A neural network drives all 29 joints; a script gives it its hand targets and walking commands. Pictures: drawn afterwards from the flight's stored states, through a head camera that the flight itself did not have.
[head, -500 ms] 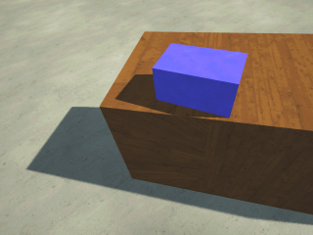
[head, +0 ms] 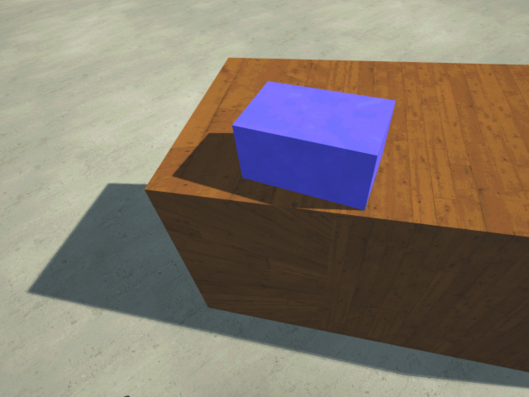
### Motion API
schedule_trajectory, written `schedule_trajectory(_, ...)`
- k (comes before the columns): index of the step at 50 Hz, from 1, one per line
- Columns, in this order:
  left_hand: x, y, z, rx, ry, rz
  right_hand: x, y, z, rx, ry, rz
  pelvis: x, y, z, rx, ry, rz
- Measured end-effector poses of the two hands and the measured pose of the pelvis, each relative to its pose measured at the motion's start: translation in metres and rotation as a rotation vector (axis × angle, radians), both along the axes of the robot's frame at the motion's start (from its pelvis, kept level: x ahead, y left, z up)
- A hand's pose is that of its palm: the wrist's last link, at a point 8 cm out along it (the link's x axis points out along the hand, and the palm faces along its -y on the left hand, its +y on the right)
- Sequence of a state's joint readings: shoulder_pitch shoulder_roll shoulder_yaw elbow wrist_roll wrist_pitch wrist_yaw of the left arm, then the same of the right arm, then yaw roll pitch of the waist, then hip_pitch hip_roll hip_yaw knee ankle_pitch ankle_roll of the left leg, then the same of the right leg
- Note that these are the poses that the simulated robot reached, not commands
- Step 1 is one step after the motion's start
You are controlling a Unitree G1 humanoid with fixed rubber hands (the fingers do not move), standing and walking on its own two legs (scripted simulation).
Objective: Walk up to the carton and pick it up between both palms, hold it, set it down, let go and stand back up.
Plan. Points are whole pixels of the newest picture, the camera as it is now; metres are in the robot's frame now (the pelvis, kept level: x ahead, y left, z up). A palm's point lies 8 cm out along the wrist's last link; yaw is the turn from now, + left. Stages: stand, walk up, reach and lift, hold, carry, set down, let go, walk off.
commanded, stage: stand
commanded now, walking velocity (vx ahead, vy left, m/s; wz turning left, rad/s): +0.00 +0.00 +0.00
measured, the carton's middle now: (313, 142) +0.63 -0.07 +0.01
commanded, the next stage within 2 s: none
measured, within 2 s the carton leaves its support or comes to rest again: neither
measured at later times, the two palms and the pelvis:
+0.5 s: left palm out of the picture +0.07 +0.27 -0.11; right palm out of the picture +0.09 -0.31 -0.13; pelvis +0.02 -0.02 +0.00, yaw +0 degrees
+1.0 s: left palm out of the picture +0.08 +0.28 -0.11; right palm out of the picture +0.07 -0.30 -0.13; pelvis +0.02 -0.01 +0.00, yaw -1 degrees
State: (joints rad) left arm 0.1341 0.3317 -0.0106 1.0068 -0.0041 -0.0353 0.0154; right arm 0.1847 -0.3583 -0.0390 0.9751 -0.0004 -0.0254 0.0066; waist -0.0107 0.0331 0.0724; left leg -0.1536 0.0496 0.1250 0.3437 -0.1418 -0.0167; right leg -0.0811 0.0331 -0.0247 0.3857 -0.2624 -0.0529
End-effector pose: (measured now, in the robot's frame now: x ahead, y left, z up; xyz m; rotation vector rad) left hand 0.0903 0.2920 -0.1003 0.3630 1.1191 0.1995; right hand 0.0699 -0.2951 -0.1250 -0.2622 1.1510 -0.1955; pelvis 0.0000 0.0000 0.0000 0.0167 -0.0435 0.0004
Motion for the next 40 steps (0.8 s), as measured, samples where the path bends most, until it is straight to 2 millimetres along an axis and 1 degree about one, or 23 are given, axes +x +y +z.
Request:
schedule_trajectory(14,-0.013,-0.016,-0.008,-0.006,0.070,0.057,0.017,-0.014,-0.004,-0.010,0.041,0.004,0.011,-0.016,0.000,0.000,0.011,-0.002)
schedule_trajectory(24,-0.016,-0.020,-0.011,-0.010,0.088,0.082,0.023,-0.019,-0.003,-0.025,0.055,0.000,0.016,-0.019,0.000,-0.004,0.014,-0.002)
schedule_trajectory(31,-0.015,-0.020,-0.013,-0.016,0.093,0.085,0.022,-0.016,-0.003,-0.027,0.060,-0.009,0.018,-0.018,0.000,-0.004,0.015,-0.004)
schedule_trajectory(40,-0.010,-0.019,-0.015,-0.028,0.086,0.077,0.013,-0.010,-0.004,-0.023,0.074,-0.025,0.020,-0.014,0.001,-0.005,0.014,-0.010)
